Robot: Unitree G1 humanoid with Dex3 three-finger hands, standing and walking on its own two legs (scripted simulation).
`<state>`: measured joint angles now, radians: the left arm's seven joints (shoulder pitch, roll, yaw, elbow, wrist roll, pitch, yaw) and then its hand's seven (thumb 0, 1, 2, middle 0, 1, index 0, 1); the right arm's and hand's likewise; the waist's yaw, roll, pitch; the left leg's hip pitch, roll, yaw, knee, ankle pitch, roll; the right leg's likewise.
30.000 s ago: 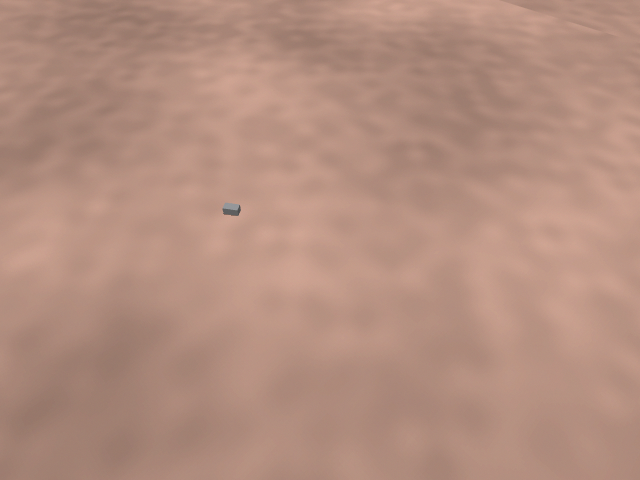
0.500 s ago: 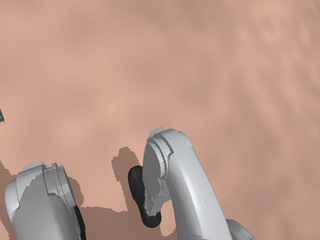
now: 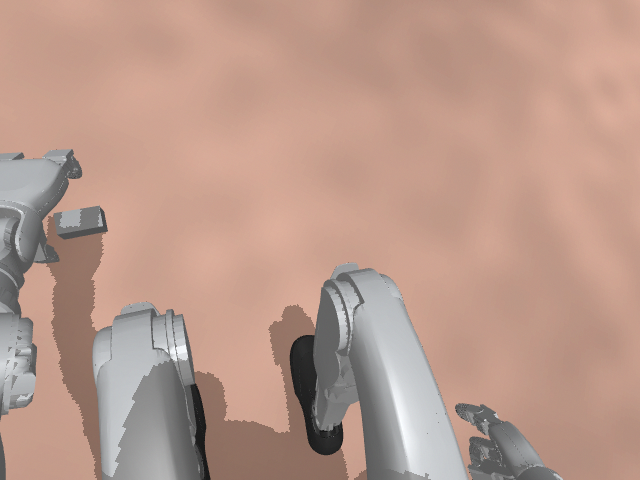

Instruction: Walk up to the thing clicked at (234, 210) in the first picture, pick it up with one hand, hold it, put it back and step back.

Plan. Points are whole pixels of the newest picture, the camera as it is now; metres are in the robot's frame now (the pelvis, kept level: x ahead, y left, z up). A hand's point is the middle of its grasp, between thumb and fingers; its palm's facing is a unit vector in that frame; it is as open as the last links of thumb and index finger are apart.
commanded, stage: withdraw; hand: left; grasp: from above
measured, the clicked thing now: (81, 222) +0.51 +0.26 -0.34
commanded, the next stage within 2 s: home in 0.06 s
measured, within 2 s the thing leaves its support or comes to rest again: neither
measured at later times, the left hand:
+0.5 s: hand out of the picture +0.49 +0.28 -0.09, palm faces -0.38 -0.22 -0.90, open 10.7 cm
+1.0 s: hand out of the picture +0.29 +0.23 +0.12, palm faces -0.09 -0.88 -0.47, open 7.4 cm
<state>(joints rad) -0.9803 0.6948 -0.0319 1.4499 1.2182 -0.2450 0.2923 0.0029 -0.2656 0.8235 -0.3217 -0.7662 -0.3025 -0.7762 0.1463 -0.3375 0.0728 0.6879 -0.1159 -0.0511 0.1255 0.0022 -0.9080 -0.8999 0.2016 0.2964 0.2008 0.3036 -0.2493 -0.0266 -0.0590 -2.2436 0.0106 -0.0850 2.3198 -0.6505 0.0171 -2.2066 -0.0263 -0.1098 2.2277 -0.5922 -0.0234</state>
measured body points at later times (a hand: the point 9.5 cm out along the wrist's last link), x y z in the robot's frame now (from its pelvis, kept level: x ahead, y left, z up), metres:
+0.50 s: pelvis +0.03 +0.01 +0.04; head +0.25 +0.04 +0.43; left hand +0.50 +0.29 -0.04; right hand +0.06 -0.24 -0.09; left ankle +0.09 +0.12 -0.32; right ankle +0.12 -0.11 -0.32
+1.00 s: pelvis +0.02 +0.01 +0.22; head +0.14 +0.04 +0.65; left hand +0.29 +0.27 +0.15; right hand +0.25 -0.22 +0.14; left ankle +0.09 +0.12 -0.32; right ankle +0.12 -0.11 -0.32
